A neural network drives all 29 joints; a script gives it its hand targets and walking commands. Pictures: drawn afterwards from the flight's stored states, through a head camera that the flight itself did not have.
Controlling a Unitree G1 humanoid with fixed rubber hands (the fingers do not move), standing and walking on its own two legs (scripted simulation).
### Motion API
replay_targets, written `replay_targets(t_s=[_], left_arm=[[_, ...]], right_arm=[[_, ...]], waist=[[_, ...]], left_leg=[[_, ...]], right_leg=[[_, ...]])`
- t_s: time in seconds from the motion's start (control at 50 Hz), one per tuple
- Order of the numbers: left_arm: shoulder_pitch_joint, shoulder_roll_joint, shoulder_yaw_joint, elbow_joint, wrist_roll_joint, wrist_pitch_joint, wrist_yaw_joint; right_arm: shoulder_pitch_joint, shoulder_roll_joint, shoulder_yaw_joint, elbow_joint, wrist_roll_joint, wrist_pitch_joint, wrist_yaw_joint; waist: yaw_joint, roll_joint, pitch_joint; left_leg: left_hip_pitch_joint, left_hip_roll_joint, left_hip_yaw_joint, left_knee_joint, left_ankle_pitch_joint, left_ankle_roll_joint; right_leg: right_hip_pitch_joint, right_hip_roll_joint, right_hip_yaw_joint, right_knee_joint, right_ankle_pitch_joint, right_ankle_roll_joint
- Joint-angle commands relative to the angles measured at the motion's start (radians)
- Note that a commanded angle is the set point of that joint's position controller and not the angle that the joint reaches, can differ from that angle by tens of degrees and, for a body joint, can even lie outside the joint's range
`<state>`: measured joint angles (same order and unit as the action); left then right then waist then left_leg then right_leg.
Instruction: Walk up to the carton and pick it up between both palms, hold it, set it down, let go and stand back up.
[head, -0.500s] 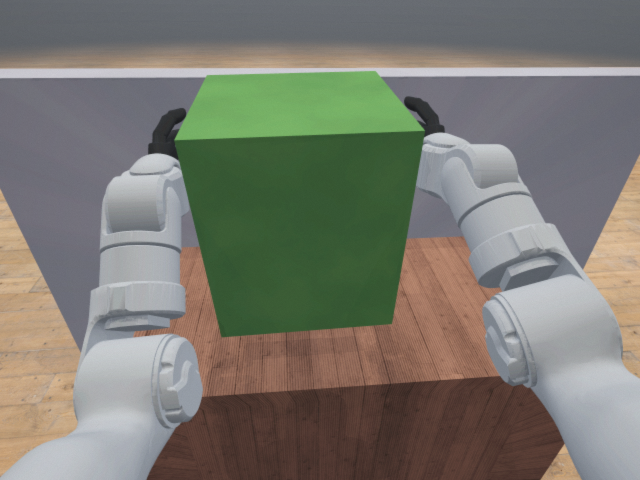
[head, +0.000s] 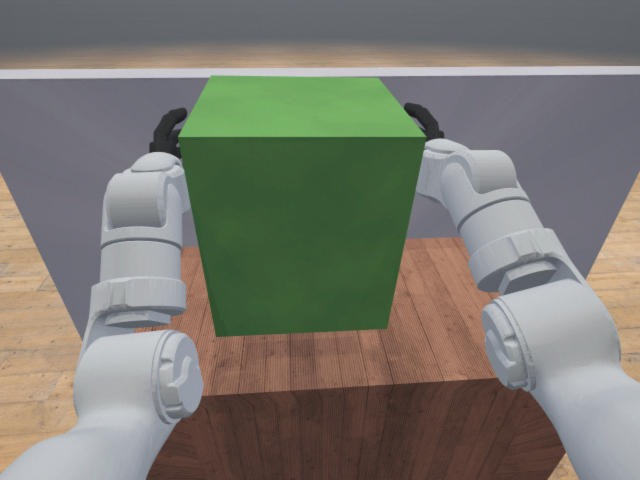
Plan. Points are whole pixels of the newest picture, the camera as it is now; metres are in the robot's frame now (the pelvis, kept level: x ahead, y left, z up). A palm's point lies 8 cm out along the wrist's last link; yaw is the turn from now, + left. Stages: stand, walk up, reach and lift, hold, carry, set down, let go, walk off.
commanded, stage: hold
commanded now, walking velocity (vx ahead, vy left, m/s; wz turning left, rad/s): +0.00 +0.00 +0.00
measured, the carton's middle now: (299, 203) +0.38 +0.01 +0.25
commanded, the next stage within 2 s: none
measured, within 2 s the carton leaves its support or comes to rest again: neither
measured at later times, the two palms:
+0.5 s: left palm (170, 174) +0.37 +0.16 +0.29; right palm (429, 165) +0.37 -0.14 +0.30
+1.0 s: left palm (170, 168) +0.38 +0.16 +0.30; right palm (430, 160) +0.37 -0.14 +0.30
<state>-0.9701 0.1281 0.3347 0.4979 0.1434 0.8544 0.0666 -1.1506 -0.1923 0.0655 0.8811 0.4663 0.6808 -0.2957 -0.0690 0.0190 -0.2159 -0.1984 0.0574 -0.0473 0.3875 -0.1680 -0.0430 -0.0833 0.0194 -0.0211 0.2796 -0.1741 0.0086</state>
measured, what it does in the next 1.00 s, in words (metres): stands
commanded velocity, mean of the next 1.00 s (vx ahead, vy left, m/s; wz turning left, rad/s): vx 0.00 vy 0.00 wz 0.00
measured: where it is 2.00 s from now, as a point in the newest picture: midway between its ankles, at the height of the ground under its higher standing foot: outside the picture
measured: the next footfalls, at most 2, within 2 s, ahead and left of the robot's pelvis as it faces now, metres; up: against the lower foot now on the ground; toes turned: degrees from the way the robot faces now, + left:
none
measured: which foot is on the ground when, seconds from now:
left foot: down 0.00-1.00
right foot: down 0.00-1.00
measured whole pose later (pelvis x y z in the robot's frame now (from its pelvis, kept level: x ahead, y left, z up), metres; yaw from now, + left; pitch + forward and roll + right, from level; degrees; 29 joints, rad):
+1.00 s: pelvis +0.00 +0.00 +0.00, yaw +0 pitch -1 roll -2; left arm -0.96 0.13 0.32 0.47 0.14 0.85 0.07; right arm -1.13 -0.20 0.08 0.85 0.47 0.68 -0.30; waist -0.08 0.02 -0.22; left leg -0.20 0.06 -0.05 0.39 -0.17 -0.05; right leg -0.08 0.02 -0.02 0.27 -0.17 0.01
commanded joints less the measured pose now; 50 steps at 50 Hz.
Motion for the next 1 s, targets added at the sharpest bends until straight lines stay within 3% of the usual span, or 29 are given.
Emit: replay_targets(t_s=[0.0, 0.04, 0.06, 0.1, 0.12, 0.16, 0.2, 0.24, 0.3, 0.32, 0.36, 0.44, 0.52, 0.54, 0.56, 0.6, 0.66, 0.68, 0.7, 0.72, 0.74, 0.76, 0.78, 0.8, 0.84, 0.88, 0.9, 0.92, 0.98], left_arm=[[-0.881, -0.632, -0.375, -0.168, -0.199, -0.084, -0.149], [-0.911, -0.633, -0.407, -0.256, -0.218, -0.096, -0.142], [-0.900, -0.623, -0.395, -0.220, -0.207, -0.086, -0.142], [-0.849, -0.611, -0.360, -0.185, -0.179, -0.072, -0.155], [-0.836, -0.613, -0.354, -0.183, -0.176, -0.072, -0.158], [-0.852, -0.643, -0.413, -0.277, -0.208, -0.080, -0.150], [-0.865, -0.638, -0.406, -0.272, -0.201, -0.077, -0.141], [-0.875, -0.645, -0.416, -0.282, -0.198, -0.074, -0.135], [-0.841, -0.631, -0.388, -0.249, -0.182, -0.066, -0.145], [-0.826, -0.639, -0.408, -0.252, -0.180, -0.064, -0.148], [-0.842, -0.654, -0.430, -0.288, -0.194, -0.066, -0.142], [-0.875, -0.646, -0.408, -0.284, -0.199, -0.068, -0.130], [-0.835, -0.630, -0.400, -0.263, -0.200, -0.065, -0.137], [-0.832, -0.638, -0.415, -0.266, -0.197, -0.064, -0.140], [-0.850, -0.621, -0.388, -0.240, -0.190, -0.064, -0.141], [-0.853, -0.647, -0.411, -0.226, -0.205, -0.076, -0.142], [-0.856, -0.636, -0.367, -0.141, -0.184, -0.075, -0.143], [-0.858, -0.634, -0.364, -0.127, -0.178, -0.075, -0.147], [-0.876, -0.639, -0.382, -0.186, -0.195, -0.082, -0.145], [-0.861, -0.621, -0.361, -0.168, -0.190, -0.080, -0.143], [-0.884, -0.625, -0.379, -0.192, -0.201, -0.083, -0.141], [-0.879, -0.610, -0.358, -0.175, -0.193, -0.082, -0.140], [-0.868, -0.590, -0.325, -0.131, -0.164, -0.074, -0.143], [-0.840, -0.587, -0.328, -0.132, -0.170, -0.075, -0.150], [-0.854, -0.624, -0.396, -0.229, -0.204, -0.082, -0.150], [-0.887, -0.596, -0.352, -0.190, -0.188, -0.080, -0.147], [-0.893, -0.622, -0.375, -0.196, -0.195, -0.082, -0.145], [-0.881, -0.647, -0.399, -0.212, -0.202, -0.083, -0.143], [-0.852, -0.616, -0.363, -0.202, -0.185, -0.076, -0.142]], right_arm=[[-0.798, 0.691, 0.130, -0.377, 0.148, -0.043, 0.141], [-0.783, 0.697, 0.152, -0.402, 0.179, -0.040, 0.135], [-0.772, 0.665, 0.135, -0.367, 0.177, -0.031, 0.134], [-0.742, 0.648, 0.135, -0.334, 0.171, -0.022, 0.134], [-0.757, 0.658, 0.141, -0.364, 0.168, -0.027, 0.136], [-0.766, 0.671, 0.167, -0.448, 0.193, -0.038, 0.135], [-0.768, 0.663, 0.164, -0.437, 0.188, -0.035, 0.137], [-0.727, 0.649, 0.153, -0.379, 0.183, -0.030, 0.142], [-0.740, 0.657, 0.153, -0.385, 0.171, -0.028, 0.142], [-0.725, 0.651, 0.151, -0.382, 0.171, -0.028, 0.140], [-0.750, 0.657, 0.174, -0.427, 0.186, -0.035, 0.142], [-0.784, 0.698, 0.180, -0.436, 0.183, -0.034, 0.151], [-0.755, 0.688, 0.177, -0.441, 0.182, -0.029, 0.143], [-0.743, 0.667, 0.169, -0.436, 0.181, -0.026, 0.140], [-0.769, 0.670, 0.159, -0.416, 0.169, -0.025, 0.143], [-0.773, 0.680, 0.139, -0.416, 0.149, -0.038, 0.143], [-0.804, 0.676, 0.126, -0.350, 0.145, -0.038, 0.149], [-0.793, 0.668, 0.110, -0.315, 0.135, -0.037, 0.148], [-0.790, 0.678, 0.133, -0.343, 0.145, -0.041, 0.148], [-0.801, 0.680, 0.142, -0.355, 0.151, -0.039, 0.147], [-0.777, 0.666, 0.127, -0.333, 0.156, -0.033, 0.145], [-0.790, 0.672, 0.136, -0.334, 0.159, -0.032, 0.147], [-0.764, 0.660, 0.126, -0.276, 0.152, -0.021, 0.148], [-0.772, 0.675, 0.144, -0.328, 0.154, -0.033, 0.145], [-0.757, 0.673, 0.160, -0.393, 0.186, -0.039, 0.131], [-0.814, 0.689, 0.162, -0.400, 0.177, -0.039, 0.132], [-0.785, 0.675, 0.139, -0.370, 0.167, -0.038, 0.136], [-0.774, 0.672, 0.131, -0.383, 0.156, -0.044, 0.138], [-0.792, 0.678, 0.167, -0.404, 0.175, -0.038, 0.138]], waist=[[-0.019, 0.017, -0.329], [-0.027, 0.057, -0.416], [-0.041, 0.074, -0.361], [-0.030, 0.054, -0.310], [-0.020, 0.041, -0.334], [-0.029, 0.081, -0.429], [-0.026, 0.067, -0.384], [-0.037, 0.096, -0.331], [-0.023, 0.048, -0.321], [-0.036, 0.063, -0.316], [-0.029, 0.073, -0.361], [-0.005, 0.040, -0.367], [-0.017, 0.033, -0.381], [-0.028, 0.065, -0.381], [-0.007, 0.037, -0.358], [-0.028, 0.043, -0.342], [-0.006, 0.042, -0.275], [-0.016, 0.044, -0.265], [-0.009, 0.043, -0.328], [0.004, 0.022, -0.347], [-0.028, 0.039, -0.361], [-0.001, 0.025, -0.341], [-0.004, 0.013, -0.281], [0.007, -0.006, -0.315], [-0.032, 0.051, -0.407], [-0.004, 0.019, -0.364], [-0.030, 0.044, -0.322], [-0.034, 0.070, -0.320], [-0.003, 0.030, -0.358]], left_leg=[[0.176, -0.094, 0.009, -0.012, 0.154, -0.010], [0.219, -0.094, 0.000, 0.020, 0.253, -0.030], [0.216, -0.094, 0.000, 0.022, 0.269, -0.038], [0.199, -0.093, 0.001, 0.001, 0.223, -0.029], [0.195, -0.095, 0.005, 0.001, 0.216, -0.024], [0.238, -0.094, -0.005, 0.031, 0.327, -0.041], [0.248, -0.094, -0.005, 0.030, 0.324, -0.047], [0.241, -0.090, -0.007, 0.019, 0.304, -0.051], [0.213, -0.093, 0.005, 0.004, 0.260, -0.031], [0.221, -0.088, -0.001, 0.004, 0.271, -0.038], [0.238, -0.092, -0.001, 0.020, 0.304, -0.046], [0.213, -0.093, 0.003, 0.008, 0.243, -0.024], [0.224, -0.096, 0.000, 0.018, 0.259, -0.020], [0.230, -0.096, 0.002, 0.019, 0.263, -0.032], [0.217, -0.095, 0.005, 0.003, 0.216, -0.025], [0.204, -0.093, 0.006, -0.004, 0.184, -0.023], [0.177, -0.091, 0.006, -0.018, 0.144, -0.012], [0.173, -0.085, 0.007, -0.023, 0.136, -0.014], [0.190, -0.082, 0.007, -0.012, 0.178, -0.019], [0.198, -0.089, 0.009, -0.001, 0.209, -0.016], [0.215, -0.084, 0.002, 0.003, 0.230, -0.027], [0.209, -0.088, 0.004, 0.005, 0.231, -0.020], [0.202, -0.091, 0.007, -0.011, 0.191, -0.015], [0.195, -0.095, 0.014, -0.005, 0.202, -0.009], [0.248, -0.097, 0.002, 0.025, 0.306, -0.036], [0.217, -0.109, 0.008, 0.022, 0.257, -0.019], [0.204, -0.101, 0.003, 0.000, 0.204, -0.027], [0.200, -0.094, 0.004, -0.004, 0.200, -0.032], [0.207, -0.103, 0.001, 0.012, 0.237, -0.021]], right_leg=[[-0.011, 0.058, 0.036, -0.042, 0.144, 0.050], [0.023, 0.065, 0.030, -0.013, 0.255, 0.052], [0.012, 0.067, 0.026, -0.016, 0.255, 0.050], [0.016, 0.062, 0.029, -0.027, 0.220, 0.054], [0.029, 0.063, 0.030, -0.027, 0.208, 0.054], [0.068, 0.074, 0.025, -0.002, 0.304, 0.047], [0.017, 0.078, 0.020, -0.013, 0.281, 0.053], [-0.014, 0.075, 0.015, -0.015, 0.237, 0.049], [0.016, 0.074, 0.025, -0.025, 0.222, 0.053], [0.024, 0.074, 0.024, -0.022, 0.238, 0.046], [0.029, 0.076, 0.022, -0.018, 0.249, 0.045], [-0.006, 0.074, 0.024, -0.027, 0.183, 0.050], [0.028, 0.070, 0.030, -0.019, 0.247, 0.054], [0.022, 0.071, 0.029, -0.019, 0.246, 0.049], [-0.002, 0.070, 0.024, -0.027, 0.176, 0.051], [-0.021, 0.065, 0.029, -0.035, 0.162, 0.048], [-0.044, 0.059, 0.035, -0.054, 0.095, 0.040], [-0.044, 0.062, 0.032, -0.052, 0.085, 0.040], [-0.016, 0.066, 0.032, -0.038, 0.113, 0.038], [-0.004, 0.067, 0.031, -0.037, 0.143, 0.044], [-0.007, 0.070, 0.030, -0.034, 0.164, 0.042], [-0.016, 0.071, 0.026, -0.035, 0.161, 0.046], [-0.026, 0.066, 0.027, -0.045, 0.133, 0.048], [0.001, 0.061, 0.031, -0.042, 0.175, 0.055], [0.046, 0.066, 0.031, -0.018, 0.293, 0.053], [0.018, 0.062, 0.027, -0.034, 0.231, 0.068], [-0.022, 0.063, 0.026, -0.038, 0.181, 0.059], [-0.029, 0.065, 0.023, -0.039, 0.162, 0.050], [0.011, 0.068, 0.024, -0.032, 0.204, 0.055]])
